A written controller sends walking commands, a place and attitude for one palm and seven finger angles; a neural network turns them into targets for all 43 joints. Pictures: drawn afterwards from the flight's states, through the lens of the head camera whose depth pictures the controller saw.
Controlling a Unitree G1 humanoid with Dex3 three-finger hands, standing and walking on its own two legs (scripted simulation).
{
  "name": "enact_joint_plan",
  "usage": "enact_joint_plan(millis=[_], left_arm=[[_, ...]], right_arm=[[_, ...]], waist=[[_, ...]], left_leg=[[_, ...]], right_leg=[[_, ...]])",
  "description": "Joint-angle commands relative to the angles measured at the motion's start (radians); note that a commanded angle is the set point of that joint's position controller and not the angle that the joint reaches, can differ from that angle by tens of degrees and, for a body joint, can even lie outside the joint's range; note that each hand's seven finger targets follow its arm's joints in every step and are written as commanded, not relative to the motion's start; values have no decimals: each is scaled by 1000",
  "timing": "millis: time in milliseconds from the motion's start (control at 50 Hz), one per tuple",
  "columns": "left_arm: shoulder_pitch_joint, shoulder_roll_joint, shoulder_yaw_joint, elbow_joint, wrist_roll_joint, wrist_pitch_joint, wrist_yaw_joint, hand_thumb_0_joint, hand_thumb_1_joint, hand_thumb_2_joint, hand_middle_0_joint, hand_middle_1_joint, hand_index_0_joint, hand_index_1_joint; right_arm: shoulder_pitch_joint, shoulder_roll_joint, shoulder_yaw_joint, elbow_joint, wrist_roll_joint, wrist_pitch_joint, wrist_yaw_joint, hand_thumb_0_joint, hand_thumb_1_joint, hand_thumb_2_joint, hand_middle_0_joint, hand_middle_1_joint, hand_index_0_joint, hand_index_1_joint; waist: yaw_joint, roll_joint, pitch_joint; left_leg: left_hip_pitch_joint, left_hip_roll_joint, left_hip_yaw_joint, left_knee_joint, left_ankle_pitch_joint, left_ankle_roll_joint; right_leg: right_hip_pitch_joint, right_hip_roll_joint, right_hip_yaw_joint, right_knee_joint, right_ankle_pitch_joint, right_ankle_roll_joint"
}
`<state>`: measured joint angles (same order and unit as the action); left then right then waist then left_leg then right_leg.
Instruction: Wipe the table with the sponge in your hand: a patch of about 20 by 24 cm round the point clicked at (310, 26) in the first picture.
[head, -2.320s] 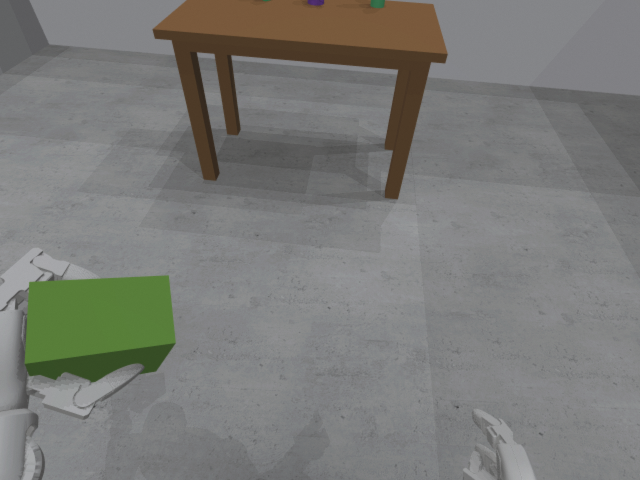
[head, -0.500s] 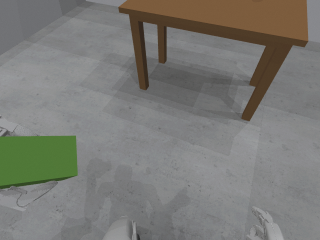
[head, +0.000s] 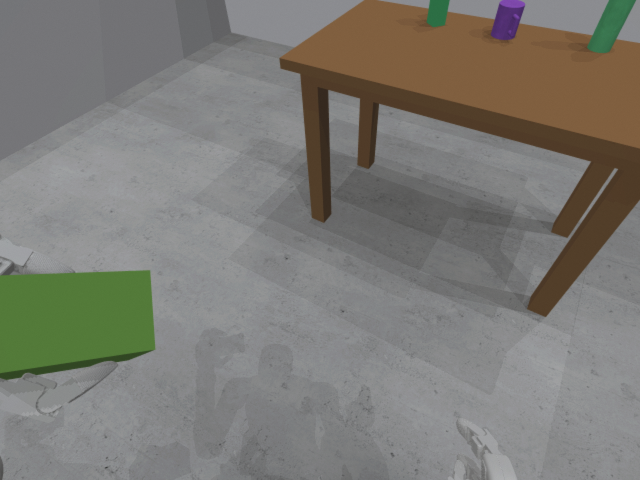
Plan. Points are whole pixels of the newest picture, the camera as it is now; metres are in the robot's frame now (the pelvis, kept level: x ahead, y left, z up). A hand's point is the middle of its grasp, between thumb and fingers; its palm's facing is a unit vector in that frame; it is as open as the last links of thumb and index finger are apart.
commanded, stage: walk to a spot facing it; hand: left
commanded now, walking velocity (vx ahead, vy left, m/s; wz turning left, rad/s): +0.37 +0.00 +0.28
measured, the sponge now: (92, 324) +0.21 +0.22 +0.18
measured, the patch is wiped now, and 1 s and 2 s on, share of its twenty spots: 0.00 0.00 0.00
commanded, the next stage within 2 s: none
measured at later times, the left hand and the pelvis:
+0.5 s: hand (128, 222) +0.33 +0.24 +0.18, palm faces +0.55 -0.70 -0.45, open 10.7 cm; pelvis +0.16 -0.03 -0.02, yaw +8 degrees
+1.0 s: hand (169, 194) +0.40 +0.23 +0.15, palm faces +0.71 -0.57 -0.41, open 10.7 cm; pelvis +0.30 -0.07 +0.00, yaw +24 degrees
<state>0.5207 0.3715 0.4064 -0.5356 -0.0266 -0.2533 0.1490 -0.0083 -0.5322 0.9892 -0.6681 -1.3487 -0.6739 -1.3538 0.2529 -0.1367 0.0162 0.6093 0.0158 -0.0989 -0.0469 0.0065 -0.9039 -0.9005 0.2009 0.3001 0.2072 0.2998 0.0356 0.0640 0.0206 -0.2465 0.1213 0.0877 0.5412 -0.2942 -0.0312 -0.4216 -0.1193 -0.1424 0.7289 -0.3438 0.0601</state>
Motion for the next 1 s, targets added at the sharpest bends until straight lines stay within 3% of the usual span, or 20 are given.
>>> enact_joint_plan(millis=[0, 20, 40, 80, 180, 340, 400, 420, 440, 460, 480, 540, 620, 760, 780, 800, 820, 840, 860, 980], left_arm=[[-209, 98, 11, -45, 14, -3, 14, 0, 100, 1300, -1200, -1600, -1200, -1600], [-235, 159, 33, -51, 27, 9, 22, 0, 100, 1300, -1200, -1600, -1200, -1600], [-268, 203, 59, -76, 16, 18, 28, 0, 100, 1300, -1200, -1600, -1200, -1600], [-341, 204, 39, -149, 16, -1, 20, 0, 100, 1300, -1200, -1600, -1200, -1600], [-166, 210, 103, -231, 16, -30, 25, 0, 100, 1300, -1200, -1600, -1200, -1600], [29, 165, 145, -223, -16, -22, 54, 0, 100, 1300, -1200, -1600, -1200, -1600], [-35, 158, 111, -226, -14, -13, 62, 0, 100, 1300, -1200, -1600, -1200, -1600], [-68, 164, 103, -245, -11, -22, 63, 0, 100, 1300, -1200, -1600, -1200, -1600], [-86, 156, 92, -270, -7, -37, 60, 0, 100, 1300, -1200, -1600, -1200, -1600], [-82, 156, 79, -278, -13, -40, 57, 0, 100, 1300, -1200, -1600, -1200, -1600], [-146, 218, 98, -268, 10, -36, 52, 0, 100, 1300, -1200, -1600, -1200, -1600], [-180, 230, 119, -312, 10, -25, 22, 0, 100, 1300, -1200, -1600, -1200, -1600], [-37, 176, 115, -383, -15, -39, 15, 0, 100, 1300, -1200, -1600, -1200, -1600], [-104, 95, 62, -91, -6, -2, 2, 0, 100, 1300, -1200, -1600, -1200, -1600], [-136, 89, 40, -54, 2, 11, 1, 0, 100, 1300, -1200, -1600, -1200, -1600], [-168, 119, 44, -22, 13, 26, 3, 0, 100, 1300, -1200, -1600, -1200, -1600], [-191, 178, 71, -10, 16, 43, 12, 0, 100, 1300, -1200, -1600, -1200, -1600], [-240, 189, 68, -19, 1, 44, 15, 0, 100, 1300, -1200, -1600, -1200, -1600], [-297, 167, 38, -56, 14, 35, 12, 0, 100, 1300, -1200, -1600, -1200, -1600], [-229, 218, 78, -273, 11, -2, 16, 0, 100, 1300, -1200, -1600, -1200, -1600]], right_arm=[[-91, -144, -62, -117, 5, -33, -36, 0, -900, -900, 200, 300, 200, 300], [-100, -115, -55, -127, 2, -25, -36, 0, -900, -900, 200, 300, 200, 300], [-171, -153, -56, -140, -3, -35, -40, 0, -900, -900, 200, 300, 200, 300], [-170, -170, -64, -122, -8, -40, -35, 0, -900, -900, 200, 300, 200, 300], [-170, -161, -59, -127, -12, 11, -14, 0, -900, -900, 200, 300, 200, 300], [-116, -136, -78, -211, -11, 32, -3, 0, -900, -900, 200, 300, 200, 300], [-69, -148, -93, -205, -11, 32, -18, 0, -900, -900, 200, 300, 200, 300], [-62, -160, -100, -206, -12, 29, -27, 0, -900, -900, 200, 300, 200, 300], [-81, -177, -103, -210, -16, 27, -28, 0, -900, -900, 200, 300, 200, 300], [-88, -190, -93, -217, -14, 9, -19, 0, -900, -900, 200, 300, 200, 300], [-91, -183, -79, -212, -10, -1, -2, 0, -900, -900, 200, 300, 200, 300], [-123, -183, -95, -171, 4, -1, 0, 0, -900, -900, 200, 300, 200, 300], [-123, -156, -72, -152, 0, -41, 6, 0, -900, -900, 200, 300, 200, 300], [-113, -161, -71, -124, 1, -42, -21, 0, -900, -900, 200, 300, 200, 300], [-112, -156, -69, -118, 4, -35, -28, 0, -900, -900, 200, 300, 200, 300], [-103, -134, -62, -117, 7, -26, -31, 0, -900, -900, 200, 300, 200, 300], [-140, -122, -58, -134, 2, -23, -32, 0, -900, -900, 200, 300, 200, 300], [-179, -163, -59, -125, -10, -33, -34, 0, -900, -900, 200, 300, 200, 300], [-183, -160, -58, -122, -20, -30, -30, 0, -900, -900, 200, 300, 200, 300], [-203, -167, -62, -140, -19, 5, -21, 0, -900, -900, 200, 300, 200, 300]], waist=[[-17, -75, -95], [-8, -405, -113], [19, -420, -94], [-12, -274, -43], [-27, -172, -67], [12, -228, -122], [-48, -197, -211], [-70, -111, -256], [-70, 91, -284], [-50, 275, -276], [-63, 143, -216], [-40, 113, -122], [-14, 213, -129], [-15, 84, -83], [-14, 11, -76], [-8, -205, -89], [14, -513, -81], [10, -408, -55], [-7, -286, -42], [-24, -200, -41]], left_leg=[[-162, 24, 11, 168, -168, 107], [-399, -90, 67, 511, -241, 64], [-519, -105, -56, 721, -290, 47], [-499, -40, -125, 810, -164, 30], [-447, -8, -58, 661, -46, 6], [-314, -60, 140, 139, -13, 22], [-2, -149, 216, -44, 118, 39], [188, -129, 161, -78, 178, 68], [360, 32, -113, -103, 285, 162], [461, 306, -580, -131, 601, 318], [394, 348, -672, -168, 566, 364], [173, 255, -446, -205, 251, 307], [-11, 134, -206, -251, 152, 219], [-112, 91, -120, -122, -125, 153], [-163, 49, -96, -1, -182, 127], [-287, -31, -35, 264, -253, 93], [-515, -131, -3, 629, -352, 47], [-552, -89, -123, 796, -275, 29], [-532, -50, -145, 822, -215, 25], [-360, -4, -32, 627, -65, -9]], right_leg=[[312, -1, 27, -296, -27, -33], [453, -248, 419, -412, -20, -141], [461, -384, 619, -473, 59, -216], [371, -375, 583, -489, 8, -229], [393, -272, 133, -427, 318, -190], [504, -241, 17, -319, 672, -187], [402, -190, -87, -38, 715, -119], [278, -157, -109, 153, 657, -78], [75, -61, -105, 383, 243, -35], [-186, 53, -1, 594, -281, -12], [-263, 50, 123, 686, -298, -31], [-284, -39, 150, 611, -179, -14], [-84, -19, 55, 317, -25, -3], [218, 71, -78, -156, 44, 23], [295, 58, -47, -229, 12, 14], [374, -93, 155, -378, -135, -41], [457, -363, 576, -494, -150, -162], [412, -445, 619, -532, -98, -200], [358, -436, 571, -522, -122, -208], [271, -288, 59, -457, 185, -149]])
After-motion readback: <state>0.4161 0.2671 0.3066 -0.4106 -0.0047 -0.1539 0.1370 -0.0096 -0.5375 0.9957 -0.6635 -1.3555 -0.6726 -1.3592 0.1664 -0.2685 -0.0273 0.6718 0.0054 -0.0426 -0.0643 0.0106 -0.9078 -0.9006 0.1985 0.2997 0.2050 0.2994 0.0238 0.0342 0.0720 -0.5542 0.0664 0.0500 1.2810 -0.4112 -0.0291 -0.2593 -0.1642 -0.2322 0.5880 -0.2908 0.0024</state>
